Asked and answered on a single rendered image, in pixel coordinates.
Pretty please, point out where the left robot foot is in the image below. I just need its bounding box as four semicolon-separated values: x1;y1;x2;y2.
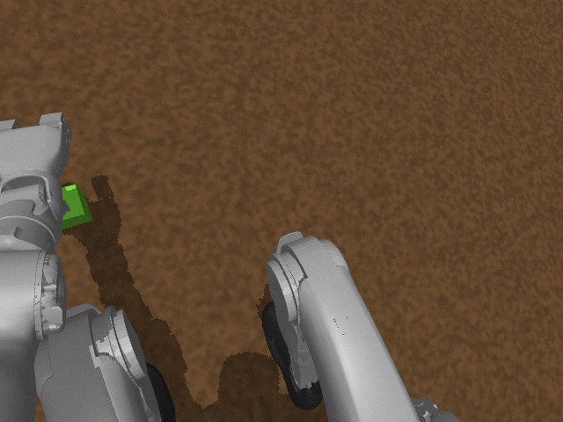
146;363;176;422

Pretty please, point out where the right robot foot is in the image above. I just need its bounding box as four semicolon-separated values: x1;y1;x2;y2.
262;301;323;411

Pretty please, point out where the left robot hand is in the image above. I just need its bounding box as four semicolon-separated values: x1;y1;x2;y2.
0;112;72;215

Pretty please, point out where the left robot arm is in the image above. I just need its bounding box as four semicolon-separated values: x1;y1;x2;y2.
0;170;67;422

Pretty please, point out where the right robot hand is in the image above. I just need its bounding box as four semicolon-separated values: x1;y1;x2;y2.
411;397;461;422

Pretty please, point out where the cube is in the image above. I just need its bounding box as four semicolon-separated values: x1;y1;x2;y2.
60;185;92;230

